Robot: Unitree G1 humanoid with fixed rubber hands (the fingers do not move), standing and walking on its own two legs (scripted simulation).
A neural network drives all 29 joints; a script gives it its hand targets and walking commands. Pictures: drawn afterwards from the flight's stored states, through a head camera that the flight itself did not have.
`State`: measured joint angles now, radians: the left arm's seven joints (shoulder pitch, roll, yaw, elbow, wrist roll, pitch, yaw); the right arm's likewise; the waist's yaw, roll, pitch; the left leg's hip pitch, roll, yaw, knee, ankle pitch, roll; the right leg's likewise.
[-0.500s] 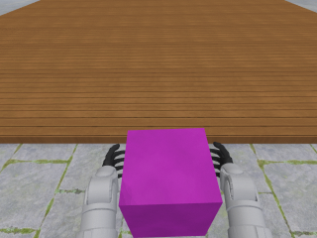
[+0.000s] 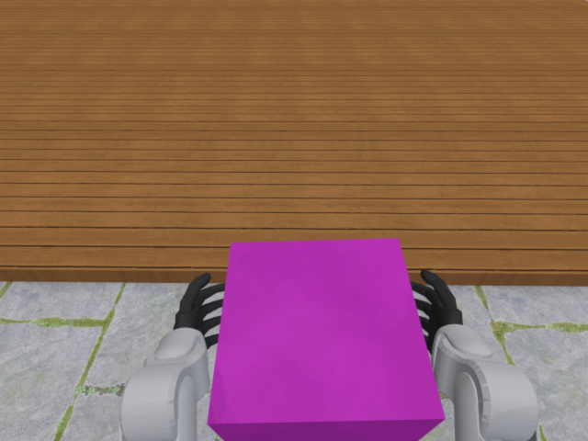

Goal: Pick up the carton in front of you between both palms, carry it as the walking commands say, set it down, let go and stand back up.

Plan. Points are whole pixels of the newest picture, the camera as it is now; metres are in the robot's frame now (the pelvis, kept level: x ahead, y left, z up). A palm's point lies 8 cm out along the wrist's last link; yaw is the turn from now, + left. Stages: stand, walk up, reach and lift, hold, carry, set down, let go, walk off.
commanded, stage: carry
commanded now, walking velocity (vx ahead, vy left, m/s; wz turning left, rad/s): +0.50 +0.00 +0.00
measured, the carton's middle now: (317, 357) +0.25 -0.01 +0.02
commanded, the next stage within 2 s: none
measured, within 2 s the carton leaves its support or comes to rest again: neither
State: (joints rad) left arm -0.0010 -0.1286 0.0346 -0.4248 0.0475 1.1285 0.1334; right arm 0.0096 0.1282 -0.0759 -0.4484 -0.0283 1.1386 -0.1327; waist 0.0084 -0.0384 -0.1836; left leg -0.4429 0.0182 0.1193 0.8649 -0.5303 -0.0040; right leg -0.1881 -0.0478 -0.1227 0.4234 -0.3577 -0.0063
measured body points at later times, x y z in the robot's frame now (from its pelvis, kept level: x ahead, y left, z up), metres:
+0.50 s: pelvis +0.31 +0.01 +0.00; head +0.29 +0.02 +0.45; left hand +0.56 +0.14 +0.09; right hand +0.53 -0.16 +0.09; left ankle +0.16 +0.10 -0.74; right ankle +0.43 -0.13 -0.71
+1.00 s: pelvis +0.63 -0.01 -0.01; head +0.65 -0.01 +0.44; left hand +0.98 +0.13 +0.13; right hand +0.98 -0.18 +0.13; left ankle +0.76 +0.08 -0.72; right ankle +0.49 -0.10 -0.74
